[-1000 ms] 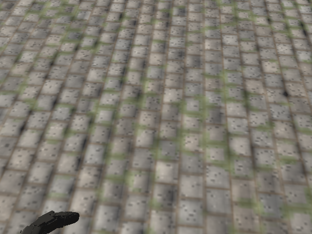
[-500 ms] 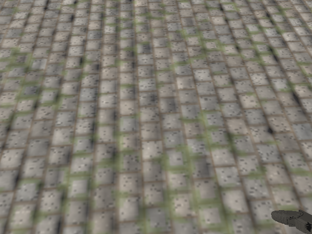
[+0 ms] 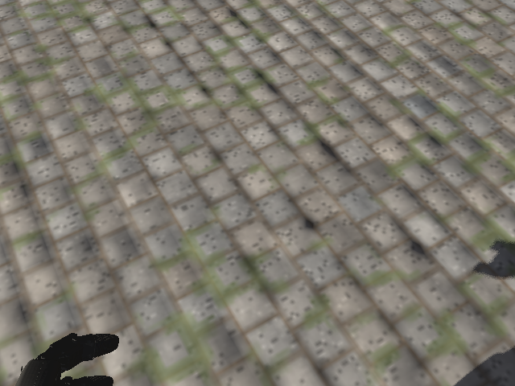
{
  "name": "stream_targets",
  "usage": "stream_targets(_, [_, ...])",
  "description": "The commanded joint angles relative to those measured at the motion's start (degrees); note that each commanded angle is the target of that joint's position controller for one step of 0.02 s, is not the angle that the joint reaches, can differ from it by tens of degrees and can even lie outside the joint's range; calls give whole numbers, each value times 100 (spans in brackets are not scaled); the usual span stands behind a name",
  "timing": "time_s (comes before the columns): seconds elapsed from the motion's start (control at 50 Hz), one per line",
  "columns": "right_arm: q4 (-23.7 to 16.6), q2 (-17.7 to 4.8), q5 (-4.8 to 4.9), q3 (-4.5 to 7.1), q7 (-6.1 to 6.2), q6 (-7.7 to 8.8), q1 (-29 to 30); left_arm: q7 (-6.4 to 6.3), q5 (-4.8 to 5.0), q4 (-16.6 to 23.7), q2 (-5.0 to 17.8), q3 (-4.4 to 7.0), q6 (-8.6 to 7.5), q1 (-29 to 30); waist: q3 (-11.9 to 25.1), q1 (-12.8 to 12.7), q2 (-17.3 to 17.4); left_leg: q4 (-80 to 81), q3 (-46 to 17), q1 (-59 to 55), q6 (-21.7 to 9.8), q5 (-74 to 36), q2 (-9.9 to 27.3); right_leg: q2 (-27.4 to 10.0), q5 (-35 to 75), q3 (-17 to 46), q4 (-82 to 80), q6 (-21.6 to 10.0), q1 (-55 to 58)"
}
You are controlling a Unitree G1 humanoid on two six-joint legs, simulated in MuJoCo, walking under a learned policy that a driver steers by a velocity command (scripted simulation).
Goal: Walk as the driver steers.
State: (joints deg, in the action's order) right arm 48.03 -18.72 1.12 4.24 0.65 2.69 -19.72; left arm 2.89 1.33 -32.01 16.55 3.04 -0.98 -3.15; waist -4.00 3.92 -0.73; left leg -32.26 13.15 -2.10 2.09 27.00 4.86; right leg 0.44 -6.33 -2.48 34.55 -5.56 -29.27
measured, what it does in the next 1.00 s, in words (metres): walks ahead, turning left: left foot, then right foot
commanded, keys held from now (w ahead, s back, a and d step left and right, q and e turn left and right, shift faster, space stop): w+e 0.02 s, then w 0.12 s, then w+q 0.56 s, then q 0.30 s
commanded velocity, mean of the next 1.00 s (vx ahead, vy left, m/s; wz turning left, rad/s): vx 0.43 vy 0.00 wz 0.22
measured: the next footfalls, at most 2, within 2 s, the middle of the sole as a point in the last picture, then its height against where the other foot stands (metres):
left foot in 0.52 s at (210, 369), level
right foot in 0.96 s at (258, 266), level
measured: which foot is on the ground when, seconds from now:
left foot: down 0.00-0.00, up 0.02-0.50, down 0.52-0.98, up 1.00-1.00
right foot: down 0.00-0.52, up 0.54-0.94, down 0.96-1.00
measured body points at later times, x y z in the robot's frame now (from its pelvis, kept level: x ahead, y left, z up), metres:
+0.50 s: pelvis +0.29 +0.02 +0.01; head +0.32 +0.02 +0.46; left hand +0.33 +0.31 -0.11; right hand +0.49 -0.22 -0.08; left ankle +0.44 +0.13 -0.71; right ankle +0.12 -0.08 -0.71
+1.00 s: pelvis +0.56 +0.04 +0.01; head +0.59 +0.04 +0.46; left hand +0.69 +0.34 -0.06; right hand +0.73 -0.23 -0.10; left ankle +0.44 +0.12 -0.70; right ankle +0.72 -0.03 -0.72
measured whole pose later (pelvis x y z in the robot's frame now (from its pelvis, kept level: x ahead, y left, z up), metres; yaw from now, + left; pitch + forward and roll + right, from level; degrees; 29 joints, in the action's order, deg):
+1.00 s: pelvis +0.56 +0.04 +0.01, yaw +20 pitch +2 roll +0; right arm 40.5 -18.9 0.8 4.6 2.0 -0.7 -17.6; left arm -0.1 -1.7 -37.9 15.9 1.9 -5.3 -3.7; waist -1.5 3.3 0.6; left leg -40.8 -13.4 12.5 -2.0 28.9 -8.1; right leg 2.5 -3.0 3.9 27.3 -0.7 -26.9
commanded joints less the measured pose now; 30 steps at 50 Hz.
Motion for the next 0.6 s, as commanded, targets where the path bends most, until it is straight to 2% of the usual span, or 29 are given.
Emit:
stream_targets(0.02, [-898,-257,-188,-107,-37,282,-96,-144,39,65,1831,593,-31,-2022,2626,-780,-1426,-4660,-1311,4221,-80,811,-776,-2000,-1343,5026,-1397,-1973,5411])
stream_targets(0.04, [-943,-818,31,32,-117,418,496,-102,-4,40,1259,434,-118,-1960,2278,-1116,-635,-4804,-1929,4802,-162,368,-380,-1924,-1580,4547,-1751,-1631,5136])
stream_targets(0.06, [-1015,-793,149,6,-150,492,727,-103,-36,-45,1034,356,-180,-1782,1470,-982,-484,-4424,-1781,4860,-268,-157,-145,-1722,-1252,3663,-1799,-1391,4317])
stream_targets(0.08, [-935,-689,50,-16,-105,507,735,-108,-43,-54,892,303,-214,-1404,998,-698,12,-3904,-1732,4558,-252,-574,114,-1459,-586,3009,-1812,-1173,3440])
stream_targets(0.1, [-869,-718,-69,15,-79,468,679,-120,-90,-26,708,237,-241,-1116,794,-511,-64,-3491,-1738,4185,-200,-835,278,-1277,162,2559,-1881,-1073,2846])
stream_targets(0.12, [-810,-700,-95,20,-93,401,536,-137,-150,1,654,199,-257,-968,729,-359,-213,-3379,-1739,3835,-151,-1003,347,-1162,586,2327,-2019,-1052,2430])
stream_targets(0.18, [-679,-457,-122,-33,-96,237,394,-184,-146,-216,719,198,-355,-994,627,-270,-200,-2904,-1567,3656,79,-1428,350,-1087,1438,1653,-2309,-1109,1951])
stream_targets(0.22, [-760,-343,-104,-78,-91,194,749,-228,-155,-378,764,196,-384,-1116,408,-394,-202,-2315,-1554,3915,146,-2102,389,-1004,1516,1254,-2448,-993,1938])
stream_targets(0.28, [-816,-210,-44,-134,-159,229,1178,-263,-175,-558,766,169,-392,-1232,222,-608,-223,-1205,-1486,3800,57,-3271,268,-827,1105,712,-2582,-706,1977])
stream_targets(0.32, [-911,-143,5,-169,-217,253,1515,-268,-168,-702,854,185,-410,-1381,76,-775,-216,-677,-1421,3703,-24,-3675,147,-943,791,586,-2710,-643,2090])
stream_targets(0.36, [-1015,-162,44,-170,-279,259,1739,-261,-151,-872,902,207,-402,-1535,-66,-874,-168,-353,-1482,3877,-133,-3633,58,-1142,760,507,-2704,-630,2506])
stream_targets(0.42, [-1197,-172,26,-167,-399,265,1966,-281,-112,-1057,928,242,-320,-1649,-145,-910,-117,-41,-1496,4270,-361,-3058,-62,-1413,1277,397,-2398,-539,3327])
stream_targets(0.44, [-1243,-181,9,-162,-438,266,1957,-300,-97,-1089,951,255,-281,-1639,-105,-865,-146,10,-1432,4271,-447,-2774,-120,-1474,1694,350,-2220,-478,3541])
stream_targets(0.48, [-1250,-319,-27,-92,-464,238,1613,-358,-103,-1071,1074,291,-205,-1502,238,-619,-322,8,-1110,3667,-650,-2166,-426,-1443,3544,163,-1530,-310,3728])
stream_targets(0.5, [-1167,-501,-40,11,-443,211,1121,-399,-114,-1042,1129,301,-151,-1432,610,-338,-385,-4,-913,2979,-778,-1975,-667,-1339,4537,23,-772,-204,3703])
stream_targets(0.52, [-999,-766,-36,164,-389,193,331,-452,-117,-997,1081,268,-106,-1377,1082,99,-249,201,-905,1766,-970,-2251,-845,-1107,4722,-235,414,-2,3229])
stream_targets(0.54, [-928,-1326,-24,331,-312,145,-478,-496,-259,-835,843,154,-167,-1686,1817,269,559,28,-2478,-180,-1502,-2676,218,-784,2852,-374,2312,273,1652])
stream_targets(0.56, [-927,-1440,42,326,-333,180,-547,-360,-331,-741,194,-63,-328,-2235,2454,-157,1645,775,-5516,-1918,-2485,-1340,1336,458,-2460,228,3970,598,-614])
stream_targets(0.58, [-938,-877,41,190,-310,176,-725,-255,-119,-738,730,28,-501,-1612,2438,277,1020,1320,-5783,-2053,-2283,-602,1279,226,-2536,1006,4393,492,-1245])
stream_targets(0.6, [-989,-765,-4,154,-274,172,-378,-198,60,-514,889,64,-611,-1051,1593,283,721,1457,-5014,-1387,-2051,-789,1140,-47,-2013,950,4240,406,-1596])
